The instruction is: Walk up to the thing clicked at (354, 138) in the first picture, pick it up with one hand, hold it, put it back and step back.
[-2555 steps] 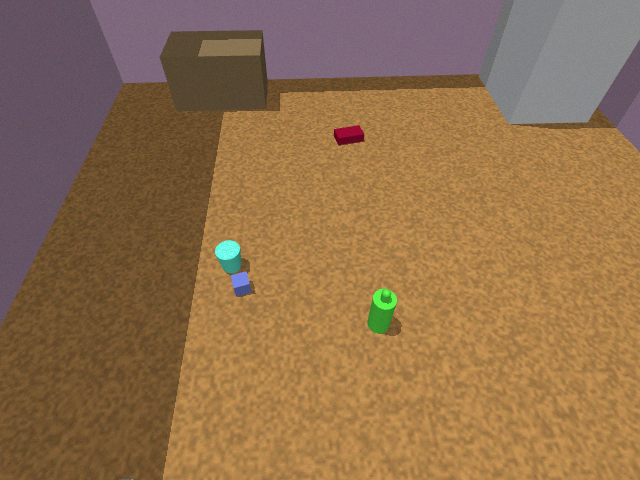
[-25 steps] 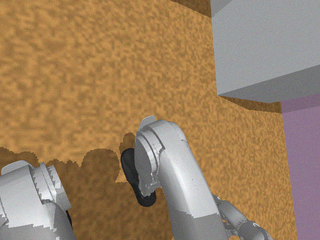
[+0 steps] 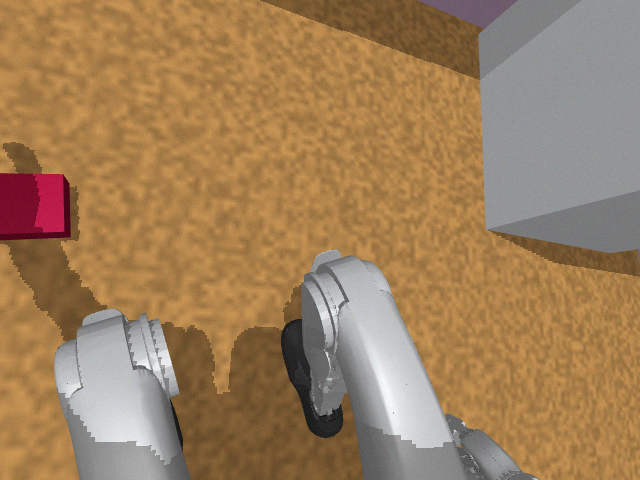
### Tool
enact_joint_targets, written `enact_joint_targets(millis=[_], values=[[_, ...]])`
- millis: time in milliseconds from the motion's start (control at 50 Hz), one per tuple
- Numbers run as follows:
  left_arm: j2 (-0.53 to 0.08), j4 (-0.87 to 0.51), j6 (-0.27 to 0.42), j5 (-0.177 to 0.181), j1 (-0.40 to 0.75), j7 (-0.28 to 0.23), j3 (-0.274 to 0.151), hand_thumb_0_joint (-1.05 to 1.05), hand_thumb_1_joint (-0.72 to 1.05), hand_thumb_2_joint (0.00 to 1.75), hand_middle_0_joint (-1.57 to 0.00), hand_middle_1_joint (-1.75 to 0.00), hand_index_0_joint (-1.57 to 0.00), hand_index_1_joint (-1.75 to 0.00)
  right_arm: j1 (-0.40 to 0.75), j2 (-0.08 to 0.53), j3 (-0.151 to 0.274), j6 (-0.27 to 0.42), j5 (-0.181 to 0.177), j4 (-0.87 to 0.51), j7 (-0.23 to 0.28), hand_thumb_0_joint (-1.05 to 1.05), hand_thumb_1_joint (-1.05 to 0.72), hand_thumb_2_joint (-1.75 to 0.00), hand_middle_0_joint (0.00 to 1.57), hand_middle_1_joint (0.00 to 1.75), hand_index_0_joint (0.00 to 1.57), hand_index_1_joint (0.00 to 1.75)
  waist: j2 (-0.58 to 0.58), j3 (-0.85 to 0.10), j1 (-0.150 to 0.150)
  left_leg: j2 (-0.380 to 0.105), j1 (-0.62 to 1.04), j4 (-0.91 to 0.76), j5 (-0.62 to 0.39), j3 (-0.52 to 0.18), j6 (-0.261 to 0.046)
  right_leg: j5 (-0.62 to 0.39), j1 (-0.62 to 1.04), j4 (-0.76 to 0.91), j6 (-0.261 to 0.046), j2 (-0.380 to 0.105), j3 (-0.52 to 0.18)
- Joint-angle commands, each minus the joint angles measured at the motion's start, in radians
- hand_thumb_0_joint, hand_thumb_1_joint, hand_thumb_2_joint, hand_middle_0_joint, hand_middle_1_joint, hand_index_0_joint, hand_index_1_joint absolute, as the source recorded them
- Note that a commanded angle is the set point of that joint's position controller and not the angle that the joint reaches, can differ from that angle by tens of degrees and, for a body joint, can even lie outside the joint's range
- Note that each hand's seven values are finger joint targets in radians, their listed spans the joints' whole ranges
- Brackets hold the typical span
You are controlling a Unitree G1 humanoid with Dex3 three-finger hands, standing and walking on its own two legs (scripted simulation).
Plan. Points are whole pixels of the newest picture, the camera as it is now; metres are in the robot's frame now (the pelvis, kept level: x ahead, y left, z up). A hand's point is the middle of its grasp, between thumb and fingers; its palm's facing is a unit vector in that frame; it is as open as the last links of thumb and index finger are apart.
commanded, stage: withdraw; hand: left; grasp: from above
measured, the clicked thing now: (6, 207) +0.47 +0.30 -0.30
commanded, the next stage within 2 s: home in 0.64 s
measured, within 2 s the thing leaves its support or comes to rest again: neither
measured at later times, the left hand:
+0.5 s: hand out of the picture +0.44 +0.33 -0.14, palm faces -0.53 -0.11 -0.84, open 13.8 cm
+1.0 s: hand out of the picture +0.46 +0.35 -0.12, palm faces -0.40 -0.16 -0.90, open 12.5 cm
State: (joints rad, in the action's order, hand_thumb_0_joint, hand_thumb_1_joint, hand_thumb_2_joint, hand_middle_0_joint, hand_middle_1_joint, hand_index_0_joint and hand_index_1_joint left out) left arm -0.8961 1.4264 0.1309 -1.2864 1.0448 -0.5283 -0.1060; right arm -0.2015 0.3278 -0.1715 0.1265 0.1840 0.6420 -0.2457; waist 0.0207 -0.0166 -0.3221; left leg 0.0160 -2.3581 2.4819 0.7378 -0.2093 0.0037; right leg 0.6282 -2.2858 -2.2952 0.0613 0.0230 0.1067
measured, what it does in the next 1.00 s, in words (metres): stands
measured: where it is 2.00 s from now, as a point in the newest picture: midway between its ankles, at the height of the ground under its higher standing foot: (247, 437)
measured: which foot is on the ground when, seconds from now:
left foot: down 0.00-1.00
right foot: down 0.00-1.00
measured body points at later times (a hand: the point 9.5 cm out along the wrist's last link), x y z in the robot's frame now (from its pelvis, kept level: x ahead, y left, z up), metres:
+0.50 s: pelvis -0.02 -0.01 +0.02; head +0.23 +0.08 +0.38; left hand +0.46 +0.34 -0.09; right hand +0.04 -0.30 -0.06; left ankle +0.05 +0.12 -0.29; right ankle +0.12 -0.13 -0.29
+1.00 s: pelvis -0.01 +0.00 +0.03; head +0.24 +0.08 +0.40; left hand +0.48 +0.36 -0.07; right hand +0.05 -0.25 -0.08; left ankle +0.05 +0.12 -0.29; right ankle +0.12 -0.13 -0.29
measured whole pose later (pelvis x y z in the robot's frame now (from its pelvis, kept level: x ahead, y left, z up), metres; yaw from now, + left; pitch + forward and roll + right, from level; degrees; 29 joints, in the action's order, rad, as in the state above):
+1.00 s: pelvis -0.01 +0.00 +0.03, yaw +5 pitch +36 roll -10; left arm -0.78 1.34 0.06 -1.14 1.00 -0.24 -0.12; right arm -0.22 0.28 -0.10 0.02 0.11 0.63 -0.17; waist -0.06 -0.05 -0.27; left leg 0.03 -2.31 2.36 0.70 -0.12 -0.02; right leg 0.63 -2.25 -2.23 0.06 -0.01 0.04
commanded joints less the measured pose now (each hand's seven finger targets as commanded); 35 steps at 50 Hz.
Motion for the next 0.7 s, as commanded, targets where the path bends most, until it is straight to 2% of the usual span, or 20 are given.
enact_joint_targets(millis=[0, 60, 100, 140, 180, 200, 220, 240, 300, 320, 360, 400, 480, 500, 540, 560, 580, 600, 660, 680], values=[[-0.104, -0.155, -0.128, 0.129, 0.321, 0.047, 0.040, 0.00, -0.51, 0.99, -0.08, -1.00, -0.08, -1.00, -0.205, 0.285, 0.129, -0.018, -0.041, 0.018, 0.005, 0.00, -0.89, -0.90, 0.20, 0.30, 0.20, 0.30, -0.444, -0.657, -0.015, -0.015, 0.527, -0.366, -0.237, 0.120, -0.023, -0.238, 0.360, 0.226, -0.097, 0.044, 0.088], [-0.062, -0.190, -0.168, 0.196, 0.364, 0.152, 0.075, 0.00, -0.53, 1.01, -0.08, -0.99, -0.07, -1.00, -0.210, 0.277, 0.153, -0.048, -0.066, 0.026, 0.016, 0.00, -0.90, -0.90, 0.20, 0.30, 0.20, 0.30, -0.381, -0.681, -0.018, -0.010, 0.537, -0.407, -0.214, 0.117, -0.025, -0.208, 0.415, 0.251, -0.102, 0.041, 0.069], [-0.035, -0.158, -0.173, 0.210, 0.354, 0.225, 0.097, 0.00, -0.52, 1.00, -0.10, -0.98, -0.09, -0.99, -0.216, 0.272, 0.155, -0.068, -0.077, 0.023, 0.027, 0.00, -0.90, -0.90, 0.20, 0.30, 0.20, 0.30, -0.332, -0.650, -0.035, -0.005, 0.528, -0.417, -0.220, 0.113, -0.026, -0.206, 0.430, 0.264, -0.101, 0.033, 0.061], [-0.058, -0.151, -0.158, 0.196, 0.354, 0.292, 0.097, 0.00, -0.50, 0.98, -0.13, -0.95, -0.11, -0.96, -0.216, 0.273, 0.151, -0.089, -0.083, 0.008, 0.044, 0.00, -0.91, -0.91, 0.20, 0.30, 0.20, 0.30, -0.277, -0.602, -0.038, 0.007, 0.478, -0.419, -0.202, 0.118, -0.030, -0.175, 0.443, 0.289, -0.107, 0.024, 0.050], [-0.072, -0.128, -0.134, 0.179, 0.320, 0.345, 0.095, 0.00, -0.49, 0.98, -0.14, -0.94, -0.12, -0.96, -0.206, 0.268, 0.144, -0.111, -0.085, -0.007, 0.064, 0.00, -0.91, -0.91, 0.20, 0.30, 0.20, 0.30, -0.226, -0.557, -0.027, 0.020, 0.430, -0.409, -0.197, 0.134, -0.032, -0.150, 0.462, 0.312, -0.113, 0.018, 0.038], [-0.095, -0.124, -0.116, 0.165, 0.301, 0.364, 0.089, 0.00, -0.50, 0.99, -0.13, -0.95, -0.12, -0.97, -0.193, 0.256, 0.143, -0.121, -0.083, -0.014, 0.074, 0.00, -0.91, -0.91, 0.20, 0.30, 0.20, 0.30, -0.208, -0.569, -0.004, 0.022, 0.414, -0.402, -0.199, 0.155, -0.034, -0.142, 0.497, 0.318, -0.114, 0.020, 0.029], [-0.113, -0.134, -0.095, 0.150, 0.297, 0.379, 0.077, 0.00, -0.49, 0.98, -0.14, -0.95, -0.12, -0.96, -0.204, 0.261, 0.139, -0.129, -0.084, -0.022, 0.085, 0.00, -0.91, -0.91, 0.20, 0.30, 0.20, 0.30, -0.183, -0.561, -0.006, 0.028, 0.400, -0.392, -0.212, 0.155, -0.035, -0.150, 0.497, 0.323, -0.112, 0.013, 0.026], [-0.129, -0.126, -0.074, 0.139, 0.263, 0.392, 0.072, 0.00, -0.48, 0.97, -0.14, -0.94, -0.13, -0.96, -0.193, 0.254, 0.135, -0.136, -0.083, -0.028, 0.091, 0.00, -0.91, -0.90, 0.20, 0.30, 0.20, 0.30, -0.182, -0.556, 0.006, 0.030, 0.402, -0.390, -0.215, 0.165, -0.034, -0.143, 0.515, 0.321, -0.113, 0.013, 0.021], [-0.189, -0.176, 0.000, 0.121, 0.258, 0.411, 0.039, 0.00, -0.47, 0.97, -0.14, -0.94, -0.13, -0.95, -0.183, 0.250, 0.125, -0.153, -0.077, -0.044, 0.116, 0.00, -0.91, -0.90, 0.20, 0.30, 0.20, 0.30, -0.172, -0.577, 0.024, 0.032, 0.385, -0.366, -0.202, 0.178, -0.037, -0.120, 0.536, 0.329, -0.107, 0.008, 0.009], [-0.200, -0.195, 0.029, 0.120, 0.268, 0.410, 0.029, 0.00, -0.47, 0.96, -0.15, -0.93, -0.14, -0.94, -0.183, 0.245, 0.120, -0.157, -0.073, -0.047, 0.121, 0.00, -0.91, -0.90, 0.20, 0.30, 0.20, 0.30, -0.171, -0.595, 0.016, 0.031, 0.387, -0.356, -0.200, 0.178, -0.039, -0.120, 0.544, 0.326, -0.103, 0.007, 0.007], [-0.238, -0.232, 0.090, 0.108, 0.301, 0.392, 0.008, 0.00, -0.46, 0.95, -0.15, -0.93, -0.14, -0.94, -0.178, 0.249, 0.111, -0.162, -0.069, -0.048, 0.131, 0.00, -0.91, -0.90, 0.20, 0.30, 0.20, 0.30, -0.205, -0.630, 0.020, 0.030, 0.400, -0.344, -0.192, 0.176, -0.037, -0.103, 0.528, 0.313, -0.102, 0.006, 0.012], [-0.236, -0.247, 0.147, 0.089, 0.319, 0.363, 0.008, 0.00, -0.46, 0.95, -0.14, -0.93, -0.14, -0.94, -0.176, 0.248, 0.105, -0.164, -0.057, -0.042, 0.139, 0.00, -0.91, -0.90, 0.20, 0.30, 0.20, 0.30, -0.239, -0.652, 0.013, 0.022, 0.425, -0.322, -0.188, 0.173, -0.033, -0.096, 0.510, 0.298, -0.101, 0.009, 0.018], [-0.213, -0.251, 0.213, 0.046, 0.401, 0.250, 0.017, 0.00, -0.51, 0.97, -0.09, -0.97, -0.09, -0.97, -0.171, 0.270, 0.107, -0.155, -0.038, -0.022, 0.147, 0.00, -0.91, -0.90, 0.20, 0.30, 0.20, 0.30, -0.354, -0.650, -0.007, 0.022, 0.523, -0.316, -0.179, 0.157, -0.012, -0.088, 0.387, 0.259, -0.111, 0.011, 0.056], [-0.188, -0.228, 0.215, 0.035, 0.409, 0.219, 0.029, 0.00, -0.51, 0.97, -0.08, -0.98, -0.09, -0.97, -0.180, 0.271, 0.108, -0.146, -0.031, -0.012, 0.145, 0.00, -0.90, -0.90, 0.20, 0.30, 0.20, 0.30, -0.383, -0.634, -0.026, 0.023, 0.550, -0.325, -0.178, 0.147, -0.006, -0.094, 0.361, 0.245, -0.111, 0.009, 0.070], [-0.184, -0.252, 0.204, 0.020, 0.469, 0.156, 0.027, 0.00, -0.50, 0.96, -0.08, -0.98, -0.09, -0.97, -0.188, 0.270, 0.120, -0.133, -0.021, 0.008, 0.140, 0.00, -0.90, -0.90, 0.20, 0.30, 0.20, 0.30, -0.465, -0.687, -0.029, 0.016, 0.637, -0.336, -0.198, 0.140, -0.001, -0.134, 0.329, 0.214, -0.107, 0.005, 0.080], [-0.198, -0.263, 0.193, 0.011, 0.504, 0.126, 0.021, 0.00, -0.49, 0.96, -0.09, -0.97, -0.10, -0.96, -0.188, 0.274, 0.125, -0.129, -0.019, 0.011, 0.140, 0.00, -0.90, -0.90, 0.20, 0.30, 0.20, 0.30, -0.492, -0.722, -0.021, 0.012, 0.665, -0.344, -0.198, 0.132, 0.001, -0.142, 0.308, 0.198, -0.111, 0.007, 0.085], [-0.186, -0.227, 0.175, 0.004, 0.493, 0.098, 0.020, 0.00, -0.48, 0.95, -0.10, -0.96, -0.11, -0.95, -0.190, 0.275, 0.128, -0.121, -0.016, 0.020, 0.138, 0.00, -0.90, -0.90, 0.20, 0.30, 0.20, 0.30, -0.507, -0.718, -0.035, 0.010, 0.677, -0.353, -0.202, 0.124, 0.004, -0.154, 0.290, 0.185, -0.108, 0.004, 0.090], [-0.201, -0.230, 0.156, -0.002, 0.515, 0.070, 0.009, 0.00, -0.48, 0.95, -0.10, -0.96, -0.10, -0.95, -0.190, 0.270, 0.131, -0.115, -0.015, 0.025, 0.137, 0.00, -0.90, -0.90, 0.20, 0.30, 0.20, 0.30, -0.525, -0.760, -0.024, 0.008, 0.694, -0.359, -0.200, 0.126, 0.001, -0.163, 0.287, 0.179, -0.106, 0.006, 0.087], [-0.215, -0.145, 0.084, -0.028, 0.517, 0.021, -0.016, 0.00, -0.44, 0.92, -0.14, -0.92, -0.14, -0.91, -0.195, 0.273, 0.138, -0.098, -0.021, 0.045, 0.129, 0.00, -0.91, -0.90, 0.20, 0.30, 0.20, 0.30, -0.549, -0.757, -0.024, 0.007, 0.680, -0.370, -0.220, 0.126, 0.003, -0.191, 0.249, 0.160, -0.105, -0.003, 0.084], [-0.226, -0.102, 0.058, -0.036, 0.494, 0.017, -0.021, 0.00, -0.36, 0.99, -0.22, -0.84, -0.22, -0.83, -0.191, 0.273, 0.134, -0.094, -0.022, 0.049, 0.124, 0.00, -0.88, -0.89, 0.20, 0.30, 0.20, 0.30, -0.541, -0.765, -0.010, 0.007, 0.684, -0.368, -0.235, 0.126, 0.002, -0.199, 0.242, 0.154, -0.108, -0.003, 0.083]])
